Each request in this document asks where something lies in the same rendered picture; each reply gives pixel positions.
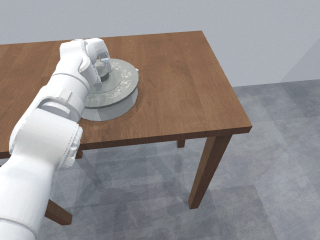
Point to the pot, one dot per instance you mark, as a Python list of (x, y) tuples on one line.
[(111, 112)]

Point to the left robot hand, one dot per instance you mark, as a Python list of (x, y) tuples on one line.
[(103, 54)]

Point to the robot left forearm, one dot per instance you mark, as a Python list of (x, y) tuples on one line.
[(65, 93)]

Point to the lid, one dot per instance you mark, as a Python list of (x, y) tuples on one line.
[(122, 82)]

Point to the table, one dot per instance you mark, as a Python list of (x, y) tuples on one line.
[(183, 93)]

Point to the left robot upper arm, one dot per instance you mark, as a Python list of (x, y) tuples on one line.
[(46, 143)]

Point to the knob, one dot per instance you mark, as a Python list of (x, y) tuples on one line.
[(103, 73)]

